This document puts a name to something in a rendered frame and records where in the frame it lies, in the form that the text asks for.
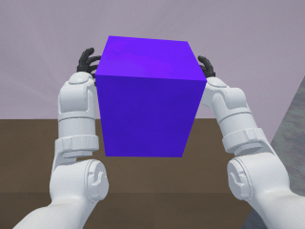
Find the robot right upper arm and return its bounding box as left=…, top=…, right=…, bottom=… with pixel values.
left=227, top=152, right=305, bottom=229

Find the robot left hand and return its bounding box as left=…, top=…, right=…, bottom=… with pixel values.
left=76, top=48, right=101, bottom=87

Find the robot left upper arm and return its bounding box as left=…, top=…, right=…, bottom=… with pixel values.
left=12, top=158, right=110, bottom=229

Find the carton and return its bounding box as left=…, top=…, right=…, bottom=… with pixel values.
left=94, top=35, right=208, bottom=157

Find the pedestal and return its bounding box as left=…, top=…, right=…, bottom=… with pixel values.
left=0, top=118, right=253, bottom=229

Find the robot right hand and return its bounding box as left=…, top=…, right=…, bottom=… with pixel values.
left=197, top=55, right=215, bottom=78

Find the right robot forearm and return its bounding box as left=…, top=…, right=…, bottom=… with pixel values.
left=200, top=76, right=290, bottom=187

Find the left robot forearm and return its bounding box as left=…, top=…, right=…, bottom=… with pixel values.
left=50, top=72, right=99, bottom=196

